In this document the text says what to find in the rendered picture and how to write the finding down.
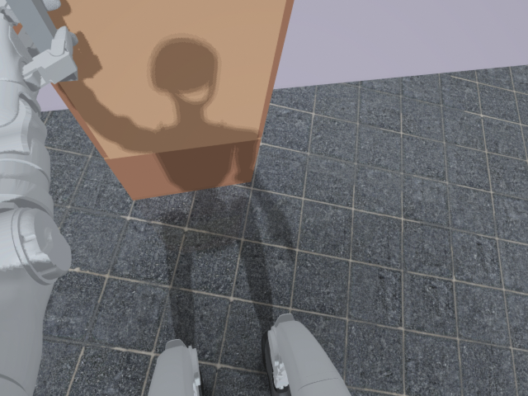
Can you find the robot left forearm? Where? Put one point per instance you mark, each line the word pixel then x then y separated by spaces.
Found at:
pixel 24 159

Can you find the robot right shin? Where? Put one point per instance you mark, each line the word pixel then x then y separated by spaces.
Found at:
pixel 280 376

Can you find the handle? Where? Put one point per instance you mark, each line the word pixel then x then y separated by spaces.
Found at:
pixel 38 25

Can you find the robot left upper arm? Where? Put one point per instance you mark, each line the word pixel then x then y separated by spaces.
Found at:
pixel 33 255

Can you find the robot right foot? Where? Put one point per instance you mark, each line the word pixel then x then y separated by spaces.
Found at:
pixel 266 356

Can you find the cupboard door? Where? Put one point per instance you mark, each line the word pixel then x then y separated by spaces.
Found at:
pixel 164 75

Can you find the left robot hand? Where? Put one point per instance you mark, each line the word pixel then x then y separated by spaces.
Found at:
pixel 50 66

